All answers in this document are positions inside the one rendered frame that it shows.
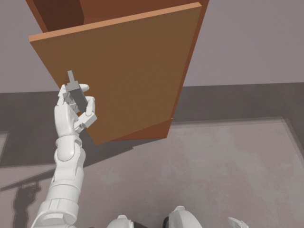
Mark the right robot hand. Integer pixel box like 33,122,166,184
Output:
228,217,248,228

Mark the handle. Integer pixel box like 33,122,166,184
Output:
67,70,88,114

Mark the left robot forearm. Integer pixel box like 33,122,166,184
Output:
31,135,86,228

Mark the left robot thigh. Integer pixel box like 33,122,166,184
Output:
107,218,134,228

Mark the left robot hand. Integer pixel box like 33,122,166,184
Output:
54,84,97,138

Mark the cupboard door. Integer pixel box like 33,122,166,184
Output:
29,2,202,146

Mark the robot right shin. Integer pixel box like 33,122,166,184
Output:
173,206,185,212

